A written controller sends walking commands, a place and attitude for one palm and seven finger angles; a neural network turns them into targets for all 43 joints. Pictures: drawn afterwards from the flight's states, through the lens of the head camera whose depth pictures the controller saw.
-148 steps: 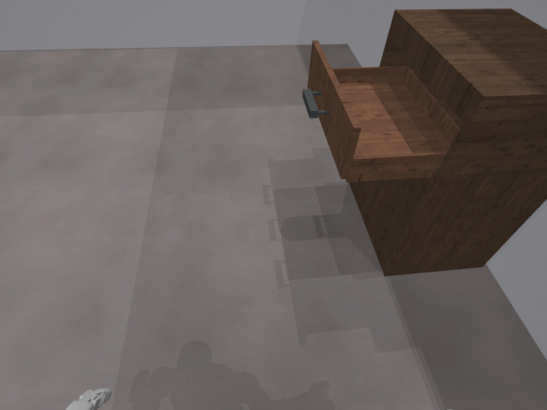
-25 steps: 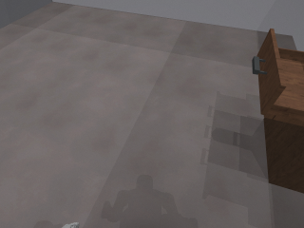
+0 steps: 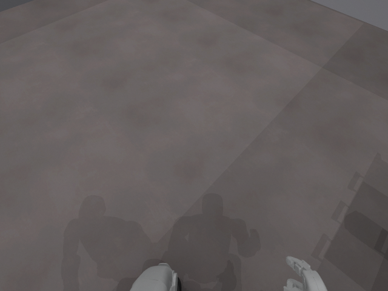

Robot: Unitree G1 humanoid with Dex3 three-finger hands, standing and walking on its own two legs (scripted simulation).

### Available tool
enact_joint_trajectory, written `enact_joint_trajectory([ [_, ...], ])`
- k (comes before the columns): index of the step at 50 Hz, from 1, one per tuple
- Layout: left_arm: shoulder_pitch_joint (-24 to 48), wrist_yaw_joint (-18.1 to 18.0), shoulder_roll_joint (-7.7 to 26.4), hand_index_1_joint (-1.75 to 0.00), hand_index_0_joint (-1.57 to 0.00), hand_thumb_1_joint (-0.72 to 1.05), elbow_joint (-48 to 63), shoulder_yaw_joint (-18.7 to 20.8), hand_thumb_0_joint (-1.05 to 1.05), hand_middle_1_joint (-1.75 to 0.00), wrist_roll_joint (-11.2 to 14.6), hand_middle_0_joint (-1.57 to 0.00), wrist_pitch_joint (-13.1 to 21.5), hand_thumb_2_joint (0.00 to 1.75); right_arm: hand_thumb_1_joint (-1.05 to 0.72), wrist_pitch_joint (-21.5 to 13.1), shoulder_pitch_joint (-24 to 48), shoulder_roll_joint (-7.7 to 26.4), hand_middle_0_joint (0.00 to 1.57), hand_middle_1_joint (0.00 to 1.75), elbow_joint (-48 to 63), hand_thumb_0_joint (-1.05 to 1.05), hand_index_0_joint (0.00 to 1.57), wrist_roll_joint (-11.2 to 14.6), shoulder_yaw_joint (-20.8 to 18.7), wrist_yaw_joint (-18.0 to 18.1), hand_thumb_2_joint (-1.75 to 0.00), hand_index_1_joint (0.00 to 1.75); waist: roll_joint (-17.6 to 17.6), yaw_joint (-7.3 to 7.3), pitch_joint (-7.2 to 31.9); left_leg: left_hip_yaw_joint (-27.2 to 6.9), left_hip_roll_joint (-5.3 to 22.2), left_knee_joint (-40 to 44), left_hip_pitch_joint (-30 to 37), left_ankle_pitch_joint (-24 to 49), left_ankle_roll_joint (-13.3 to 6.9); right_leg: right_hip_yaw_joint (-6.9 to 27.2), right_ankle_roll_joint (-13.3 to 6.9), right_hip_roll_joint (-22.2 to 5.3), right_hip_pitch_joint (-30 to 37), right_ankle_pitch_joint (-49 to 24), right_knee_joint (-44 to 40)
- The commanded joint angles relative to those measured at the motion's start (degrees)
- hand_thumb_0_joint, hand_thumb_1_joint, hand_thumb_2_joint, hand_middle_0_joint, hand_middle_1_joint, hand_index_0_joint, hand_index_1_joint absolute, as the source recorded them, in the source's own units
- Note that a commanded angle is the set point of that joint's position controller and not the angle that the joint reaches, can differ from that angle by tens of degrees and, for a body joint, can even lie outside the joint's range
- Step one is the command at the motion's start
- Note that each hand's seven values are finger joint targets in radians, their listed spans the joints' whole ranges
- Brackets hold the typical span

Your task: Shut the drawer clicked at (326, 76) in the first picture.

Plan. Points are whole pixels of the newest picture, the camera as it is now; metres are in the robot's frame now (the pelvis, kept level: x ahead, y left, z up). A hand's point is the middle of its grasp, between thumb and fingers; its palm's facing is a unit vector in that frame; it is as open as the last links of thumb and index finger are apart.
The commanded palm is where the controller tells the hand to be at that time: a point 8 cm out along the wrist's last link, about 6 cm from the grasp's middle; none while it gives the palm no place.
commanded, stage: walk around to get in front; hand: left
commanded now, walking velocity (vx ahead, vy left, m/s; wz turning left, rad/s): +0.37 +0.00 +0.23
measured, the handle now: out of the picture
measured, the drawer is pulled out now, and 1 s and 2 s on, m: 0.29 0.29 0.29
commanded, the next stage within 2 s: walk to a spot facing it in 1.30 s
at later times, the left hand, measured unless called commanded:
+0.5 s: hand (148, 178) +0.38 +0.17 -0.13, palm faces +0.05 -0.98 -0.19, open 7.4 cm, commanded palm none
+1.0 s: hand (134, 206) +0.31 +0.20 -0.16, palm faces +0.32 -0.94 -0.10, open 7.4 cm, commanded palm none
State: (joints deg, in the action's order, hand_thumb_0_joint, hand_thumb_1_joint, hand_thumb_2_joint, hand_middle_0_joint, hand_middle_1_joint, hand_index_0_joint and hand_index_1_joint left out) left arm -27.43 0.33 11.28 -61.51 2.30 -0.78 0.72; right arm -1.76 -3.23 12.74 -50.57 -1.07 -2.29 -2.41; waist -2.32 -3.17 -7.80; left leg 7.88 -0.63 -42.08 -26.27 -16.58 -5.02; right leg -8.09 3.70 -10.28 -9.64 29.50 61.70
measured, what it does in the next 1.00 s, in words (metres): walks ahead: right foot, then left foot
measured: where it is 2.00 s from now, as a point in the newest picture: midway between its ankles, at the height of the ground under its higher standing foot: (184, 165)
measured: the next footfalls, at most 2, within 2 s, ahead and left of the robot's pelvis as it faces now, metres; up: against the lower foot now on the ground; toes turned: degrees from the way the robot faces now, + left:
right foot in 0.44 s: +0.38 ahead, -0.11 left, +0.00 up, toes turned -3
left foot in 0.92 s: +0.53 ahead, +0.18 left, +0.00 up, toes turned +21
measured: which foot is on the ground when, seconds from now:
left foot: down 0.00-0.46, up 0.48-0.90, down 0.92-1.00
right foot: up 0.00-0.42, down 0.44-0.94, up 0.96-1.00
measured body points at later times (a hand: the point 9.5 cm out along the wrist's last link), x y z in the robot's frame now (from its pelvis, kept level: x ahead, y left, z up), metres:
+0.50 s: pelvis +0.24 -0.02 +0.01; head +0.27 -0.02 +0.46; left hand +0.38 +0.22 -0.11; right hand +0.17 -0.25 -0.14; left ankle +0.07 +0.07 -0.66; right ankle +0.34 -0.10 -0.71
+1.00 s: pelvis +0.45 +0.07 +0.01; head +0.46 +0.11 +0.46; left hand +0.29 +0.25 -0.15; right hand +0.61 -0.13 -0.11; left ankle +0.49 +0.16 -0.71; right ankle +0.36 -0.09 -0.65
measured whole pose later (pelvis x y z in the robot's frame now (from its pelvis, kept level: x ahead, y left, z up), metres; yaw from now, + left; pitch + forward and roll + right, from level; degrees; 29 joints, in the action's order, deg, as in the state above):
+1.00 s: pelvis +0.45 +0.07 +0.01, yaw +12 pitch -2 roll -2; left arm -26.2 0.0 8.8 -67.0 2.4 -1.1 1.5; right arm -4.1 -7.5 9.3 -57.0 -1.2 -2.9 -0.9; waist -2.7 -3.1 -4.0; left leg 9.1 3.4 -37.5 -21.2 -14.7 -4.3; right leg -7.2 0.9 -6.5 -12.4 28.1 57.0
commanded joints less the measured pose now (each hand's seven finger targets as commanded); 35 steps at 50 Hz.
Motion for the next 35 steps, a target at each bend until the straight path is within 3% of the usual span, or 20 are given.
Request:
enact_joint_trajectory([
  [1, 9.65, -0.08, 5.87, -0.3, -0.2, 0.9, 8.96, 2.06, 0.0, -0.3, -0.01, -0.2, 2.89, 0.9, -0.9, -1.65, -15.38, 11.68, 0.2, 0.3, -1.77, 0.0, 0.2, 0.39, -3.34, 3.24, -0.9, 0.3, 4.06, 7.92, 13.64, -25.22, 20.7, 21.67, 29.1, 23.67, -8.16, 7.84, -1.02, -0.39, -29.87, -6.84, 20.26],
  [2, 7.56, 0.16, 5.65, -0.3, -0.2, 0.9, 7.22, 1.88, 0.0, -0.3, -0.59, -0.2, 2.24, 0.9, -0.9, -2.21, -12.91, 9.14, 0.2, 0.3, -1.58, 0.0, 0.2, 0.25, -2.55, 3.17, -0.9, 0.3, 3.84, 5.69, 10.69, -19.63, 18.31, 22.88, 22.37, 23.36, -6.19, 8.07, -0.7, -1.6, -25.9, -8.48, 15.6],
  [4, 4.82, 0.25, 2.77, -0.3, -0.2, 0.9, 5.96, 1.58, 0.0, -0.3, -1.24, -0.2, 1.18, 0.9, -0.9, -3.08, -11.72, 6.45, 0.2, 0.3, -2.42, 0.0, 0.2, 0.13, -1.66, 3.22, -0.9, 0.3, 5.55, 3.01, 7.98, -14.55, 14.62, 25.18, 16.04, 26.84, -5.26, 6.68, -0.07, -0.46, -22.09, -10.25, 9.72],
  [7, 6.28, 0.44, 2.27, -0.3, -0.2, 0.9, 6.58, 1.36, 0.0, -0.3, -1.2, -0.2, 0.54, 0.9, -0.9, -3.43, -12.54, 5.28, 0.2, 0.3, -3.93, 0.0, 0.2, 0.41, -1.42, 3.05, -0.9, 0.3, 7.79, 1.81, 5.39, -13.08, 12.58, 28.7, 14.07, 23.95, -5.75, 5.77, 0.49, -0.01, -22.53, -15.24, 2.4],
  [12, 17.5, 0.87, 3.05, -0.3, -0.2, 0.9, 10.1, 1.22, 0.0, -0.3, -0.97, -0.2, 0.79, 0.9, -0.9, -3.55, -17.28, 4.88, 0.2, 0.3, -6.15, 0.0, 0.2, 0.34, -1.77, 3.21, -0.9, 0.3, 6.18, 3.91, 2.51, -13.95, 11.87, 29.76, 20.15, 25.12, -5.46, 4.43, 0.46, 1.25, -25.88, -22.22, -12.01],
  [16, 24.73, 0.83, 2.92, -0.3, -0.2, 0.9, 12.19, 0.88, 0.0, -0.3, -0.71, -0.2, 1.28, 0.9, -0.9, -3.15, -21.57, 5.23, 0.2, 0.3, -8.13, 0.0, 0.2, -0.1, -1.79, 3.54, -0.9, 0.3, 7.44, 6.27, 1.62, -14.27, 12.43, 27.13, 26.35, 31.61, -4.95, 2.7, -1.16, 3.6, -24.83, -20.17, -21.19],
  [18, 25.6, 0.85, 3.2, -0.3, -0.2, 0.9, 12.61, 1.0, 0.0, -0.3, -0.67, -0.2, 1.71, 0.9, -0.9, -3.0, -22.5, 5.57, 0.2, 0.3, -9.05, 0.0, 0.2, -0.3, -1.78, 3.76, -0.9, 0.3, 7.56, 5.93, 1.27, -14.33, 13.22, 24.78, 26.22, 36.44, -4.59, 2.07, -2.54, 5.14, -20.59, -18.03, -24.85],
  [19, 23.51, 0.77, 3.64, -0.3, -0.2, 0.9, 12.18, 1.15, 0.0, -0.3, -0.63, -0.2, 1.88, 0.9, -0.9, -2.92, -22.22, 5.99, 0.2, 0.3, -9.33, 0.0, 0.2, -0.23, -1.74, 3.88, -0.9, 0.3, 7.4, 4.51, 2.04, -14.14, 13.14, 21.91, 25.54, 41.85, -4.19, 1.35, -3.35, 6.58, -15.86, -17.17, -26.41],
  [20, 18.49, 0.67, 4.21, -0.3, -0.2, 0.9, 10.72, 1.46, 0.0, -0.3, -0.7, -0.2, 2.22, 0.9, -0.9, -2.89, -21.72, 6.28, 0.2, 0.3, -9.62, 0.0, 0.2, -0.07, -1.78, 3.95, -0.9, 0.3, 6.37, 1.96, 4.6, -13.05, 11.98, 16.25, 25.27, 47.13, -3.19, 0.31, -4.11, 8.39, -9.15, -18.08, -28.87],
  [21, 10.47, 0.47, 5.86, -0.3, -0.2, 0.9, 8.1, 2.13, 0.0, -0.3, -0.93, -0.2, 2.77, 0.9, -0.9, -2.98, -20.83, 6.47, 0.2, 0.3, -9.63, 0.0, 0.2, 0.3, -1.79, 3.93, -0.9, 0.3, 5.05, -1.77, 8.71, -12.01, 10.23, 6.42, 20.44, 46.01, -1.55, 1.46, -4.98, 8.26, 3.11, -21.31, -31.89],
  [22, 1.84, -0.11, 10.93, -0.3, -0.2, 0.9, 5.71, 3.5, 0.0, -0.3, -1.57, -0.2, 3.62, 0.9, -0.9, -3.19, -21.49, 4.61, 0.2, 0.3, -8.88, 0.0, 0.2, 0.78, -1.52, 3.36, -0.9, 0.3, -4.24, -4.99, 15.16, -8.6, 5.8, -9.71, 8.04, 31.55, 0.88, 13.28, -9.02, -2.4, 18.84, -21.3, -33.71],
  [23, -3.76, -0.4, 16.17, -0.3, -0.2, 0.9, 4.36, 4.77, 0.0, -0.3, -1.25, -0.2, 3.54, 0.9, -0.9, -3.43, -24.85, 1.93, 0.2, 0.3, -7.63, 0.0, 0.2, 0.98, -1.11, 3.21, -0.9, 0.3, -14.74, -4.5, 21.95, -5.89, -3.18, -28.0, -4.99, -12.17, 3.31, 37.53, -15.62, -19.16, 28.73, -24.27, -41.29],
  [24, -1.88, -0.44, 15.56, -0.3, -0.2, 0.9, 4.28, 4.67, 0.0, -0.3, -0.24, -0.2, 3.16, 0.9, -0.9, -3.17, -20.95, 3.84, 0.2, 0.3, -7.43, 0.0, 0.2, 0.74, -1.45, 3.23, -0.9, 0.3, -6.79, -4.7, 18.2, -10.88, 0.68, -35.09, -8.39, -14.28, 1.9, 37.3, -16.95, -19.3, 24.02, -16.75, -44.92],
  [25, 3.56, -0.4, 12.95, -0.3, -0.2, 0.9, 5.09, 3.93, 0.0, -0.3, -0.29, -0.2, 3.14, 0.9, -0.9, -3.13, -18.82, 2.95, 0.2, 0.3, -7.76, 0.0, 0.2, 0.64, -1.8, 2.83, -0.9, 0.3, -5.28, -2.9, 12.96, -10.68, 3.44, -36.94, -9.33, -8.83, 1.74, 33.47, -15.09, -16.74, 16.33, -8.1, -47.22],
  [26, 7.56, -0.61, 9.91, -0.3, -0.2, 0.9, 5.99, 3.1, 0.0, -0.3, -0.26, -0.2, 3.21, 0.9, -0.9, -2.63, -16.54, 1.82, 0.2, 0.3, -7.71, 0.0, 0.2, 0.31, -1.76, 2.56, -0.9, 0.3, -0.55, -1.15, 7.95, -10.46, 5.25, -36.0, -9.49, -4.36, 2.13, 28.12, -13.24, -14.67, 8.2, -7.56, -48.6],
  [27, 10.89, -0.74, 7.25, -0.3, -0.2, 0.9, 6.3, 2.35, 0.0, -0.3, -0.2, -0.2, 3.35, 0.9, -0.9, -1.74, -16.4, 0.79, 0.2, 0.3, -8.36, 0.0, 0.2, 0.14, -1.69, 2.35, -0.9, 0.3, 0.72, 1.16, 4.28, -10.84, 7.16, -33.83, -7.13, -1.07, 2.47, 20.45, -11.17, -12.46, 0.98, -9.9, -49.75],
  [28, 11.61, -0.77, 5.09, -0.3, -0.2, 0.9, 6.17, 1.59, 0.0, -0.3, -0.42, -0.2, 3.75, 0.9, -0.9, -0.8, -17.92, -0.8, 0.2, 0.3, -8.91, 0.0, 0.2, -0.12, -1.38, 2.16, -0.9, 0.3, -0.97, 2.81, 2.81, -10.24, 7.47, -31.82, -4.99, 0.9, 3.1, 15.05, -9.71, -10.23, -3.66, -13.11, -50.83],
  [30, 10.33, -0.8, 3.4, -0.3, -0.2, 0.9, 5.02, 1.07, 0.0, -0.3, -0.58, -0.2, 4.09, 0.9, -0.9, 0.48, -20.6, -2.0, 0.2, 0.3, -9.86, 0.0, 0.2, -0.35, -1.25, 1.94, -0.9, 0.3, -4.44, 4.46, 2.92, -8.72, 7.63, -28.16, -4.07, 3.16, 4.11, 8.15, -8.63, -7.48, -5.94, -16.66, -51.76],
  [32, 9.43, -0.99, 3.2, -0.3, -0.2, 0.9, 3.8, 0.97, 0.0, -0.3, -0.72, -0.2, 4.37, 0.9, -0.9, 1.01, -19.33, -2.39, 0.2, 0.3, -9.46, 0.0, 0.2, -0.33, -1.49, 1.6, -0.9, 0.3, -4.85, 5.01, 2.06, -7.39, 8.67, -23.82, -5.13, 4.74, 5.1, 5.94, -9.27, -7.12, -6.44, -17.61, -53.0],
  [35, 6.69, -0.88, 3.87, -0.3, -0.2, 0.9, 2.3, 1.13, 0.0, -0.3, -0.69, -0.2, 4.56, 0.9, -0.9, 0.87, -14.26, -2.98, 0.2, 0.3, -7.59, 0.0, 0.2, -0.4, -1.25, 0.76, -0.9, 0.3, -4.07, 3.87, 2.04, -4.72, 8.95, -13.08, -5.74, 7.35, 6.0, 3.08, -9.71, -5.86, -4.06, -19.23, -53.18],
])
